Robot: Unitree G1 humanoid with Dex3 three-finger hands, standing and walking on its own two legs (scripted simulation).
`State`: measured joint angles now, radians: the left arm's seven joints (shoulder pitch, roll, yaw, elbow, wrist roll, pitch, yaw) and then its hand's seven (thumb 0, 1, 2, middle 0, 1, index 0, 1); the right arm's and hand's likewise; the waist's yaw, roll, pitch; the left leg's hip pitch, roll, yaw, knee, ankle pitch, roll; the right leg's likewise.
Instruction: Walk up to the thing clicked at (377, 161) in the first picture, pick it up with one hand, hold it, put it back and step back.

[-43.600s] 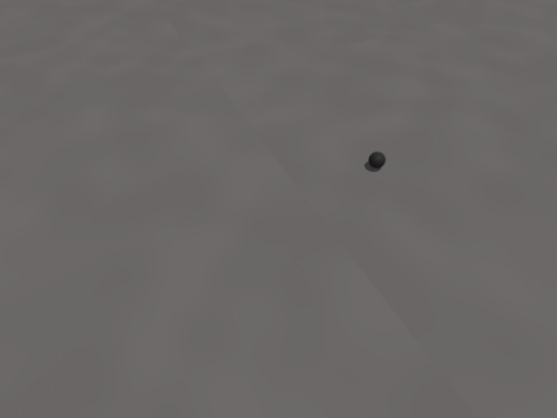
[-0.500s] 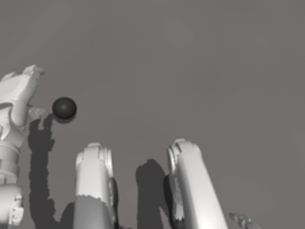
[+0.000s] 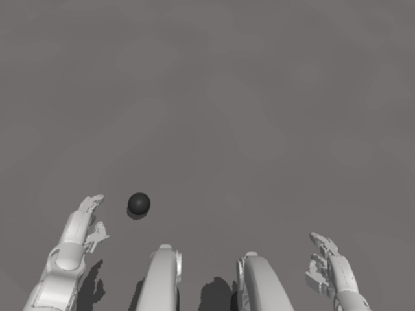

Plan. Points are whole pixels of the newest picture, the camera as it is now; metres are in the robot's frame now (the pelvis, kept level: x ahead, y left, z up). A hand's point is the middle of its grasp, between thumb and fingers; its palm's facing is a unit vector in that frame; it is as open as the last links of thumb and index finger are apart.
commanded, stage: home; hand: left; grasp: from above
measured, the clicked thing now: (139, 203) +0.49 +0.27 -0.55
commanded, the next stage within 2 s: none
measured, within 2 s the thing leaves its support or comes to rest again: neither
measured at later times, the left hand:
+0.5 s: hand (92, 257) +0.21 +0.18 +0.08, palm faces +0.10 -0.97 -0.21, open 7.4 cm
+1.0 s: hand (94, 264) +0.20 +0.18 +0.07, palm faces +0.10 -0.97 -0.21, open 7.4 cm
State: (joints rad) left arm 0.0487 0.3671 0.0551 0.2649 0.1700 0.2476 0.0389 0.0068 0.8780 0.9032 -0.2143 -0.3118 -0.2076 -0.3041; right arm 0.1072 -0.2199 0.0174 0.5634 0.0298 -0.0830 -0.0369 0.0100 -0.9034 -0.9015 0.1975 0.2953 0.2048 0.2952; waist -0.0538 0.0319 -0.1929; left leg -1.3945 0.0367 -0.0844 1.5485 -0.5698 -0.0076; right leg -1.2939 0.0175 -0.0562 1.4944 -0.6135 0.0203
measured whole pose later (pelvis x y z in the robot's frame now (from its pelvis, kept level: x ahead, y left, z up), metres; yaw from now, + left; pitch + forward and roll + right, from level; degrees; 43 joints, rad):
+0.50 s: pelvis +0.05 +0.00 +0.12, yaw +2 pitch +11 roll -3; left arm 0.52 0.22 0.03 -0.14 -0.06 0.46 0.04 0.01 0.90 0.90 -0.20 -0.30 -0.20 -0.30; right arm 0.33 -0.21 0.03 0.52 0.02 -0.19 -0.19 0.02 -0.90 -0.90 0.20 0.30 0.20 0.30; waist -0.06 0.07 -0.19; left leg -0.74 0.04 -0.06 1.01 -0.46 -0.01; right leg -0.64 0.01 -0.04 0.94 -0.49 0.01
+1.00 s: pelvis +0.05 -0.01 +0.12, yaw +3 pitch +9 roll -3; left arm 0.50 0.22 0.03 -0.11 -0.05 0.45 0.02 0.01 0.90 0.90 -0.20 -0.30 -0.20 -0.29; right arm 0.30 -0.22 0.03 0.54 0.01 -0.24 -0.18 0.02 -0.90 -0.90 0.20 0.30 0.21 0.30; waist -0.04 0.05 -0.16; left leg -0.70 0.04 -0.06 1.00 -0.45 -0.02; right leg -0.61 0.01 -0.05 0.94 -0.49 0.01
